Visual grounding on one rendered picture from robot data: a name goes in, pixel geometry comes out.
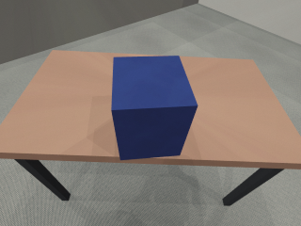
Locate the table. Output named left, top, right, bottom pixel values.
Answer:
left=0, top=50, right=301, bottom=206

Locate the carton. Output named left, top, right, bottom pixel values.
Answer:
left=111, top=56, right=198, bottom=160

